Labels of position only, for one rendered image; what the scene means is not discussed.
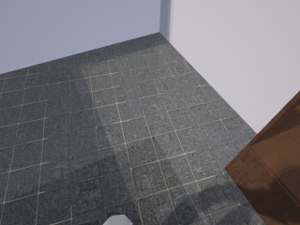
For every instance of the robot left thigh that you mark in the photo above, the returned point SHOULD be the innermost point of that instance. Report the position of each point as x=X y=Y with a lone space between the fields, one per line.
x=118 y=220

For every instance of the cupboard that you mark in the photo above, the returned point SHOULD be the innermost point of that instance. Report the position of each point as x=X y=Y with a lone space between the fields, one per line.
x=267 y=170

